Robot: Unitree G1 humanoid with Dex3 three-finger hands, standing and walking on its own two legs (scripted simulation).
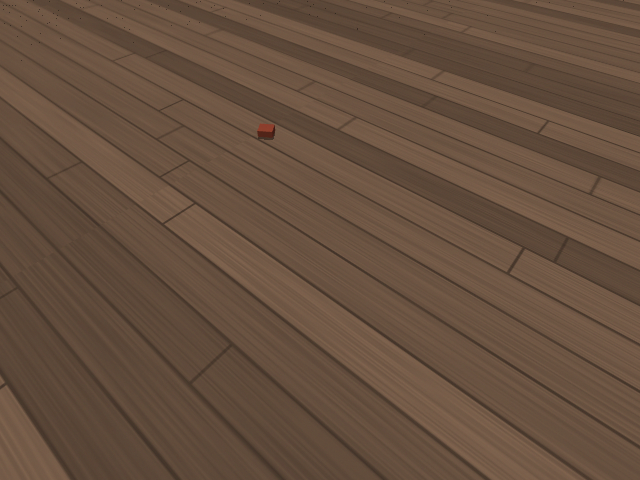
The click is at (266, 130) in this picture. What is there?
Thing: small box
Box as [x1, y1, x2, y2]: [257, 124, 274, 137]
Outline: 260,124 257,130 258,136 272,137 274,132 274,125
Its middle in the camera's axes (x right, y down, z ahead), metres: -0.33 -0.66 +2.21
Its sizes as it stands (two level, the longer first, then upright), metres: 0.086 0.078 0.038
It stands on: the floor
